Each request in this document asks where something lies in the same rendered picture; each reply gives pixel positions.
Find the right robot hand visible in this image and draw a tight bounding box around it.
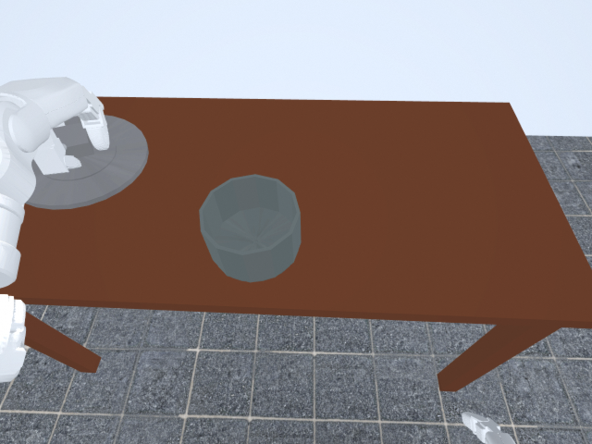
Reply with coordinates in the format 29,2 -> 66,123
462,412 -> 515,444

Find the knob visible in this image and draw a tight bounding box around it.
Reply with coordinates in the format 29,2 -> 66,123
53,123 -> 94,158

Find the table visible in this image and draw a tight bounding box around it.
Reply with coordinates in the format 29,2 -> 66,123
0,96 -> 592,392

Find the robot left upper arm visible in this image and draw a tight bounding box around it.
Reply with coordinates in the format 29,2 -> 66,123
0,294 -> 26,383

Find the left robot forearm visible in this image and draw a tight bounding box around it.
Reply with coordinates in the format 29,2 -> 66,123
0,91 -> 51,289

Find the pot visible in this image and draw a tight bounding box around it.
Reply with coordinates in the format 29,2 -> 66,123
199,174 -> 301,283

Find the lid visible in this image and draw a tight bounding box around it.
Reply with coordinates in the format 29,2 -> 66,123
25,115 -> 149,210

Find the left robot hand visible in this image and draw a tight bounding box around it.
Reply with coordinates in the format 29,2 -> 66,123
0,77 -> 109,175

